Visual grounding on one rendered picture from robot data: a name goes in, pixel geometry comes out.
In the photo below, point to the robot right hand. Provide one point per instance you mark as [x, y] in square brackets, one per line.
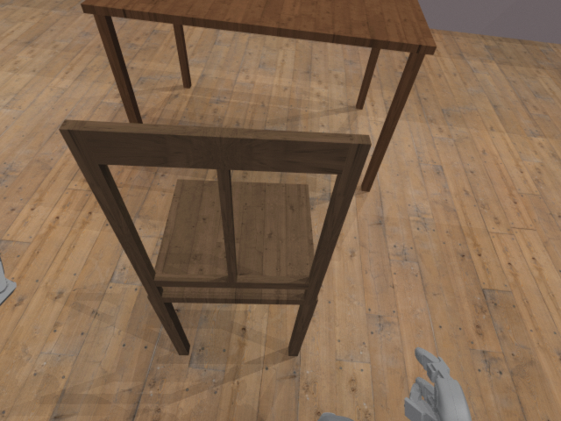
[445, 401]

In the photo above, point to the chair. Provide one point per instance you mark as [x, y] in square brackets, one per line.
[224, 241]

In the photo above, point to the table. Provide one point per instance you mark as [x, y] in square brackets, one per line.
[380, 24]

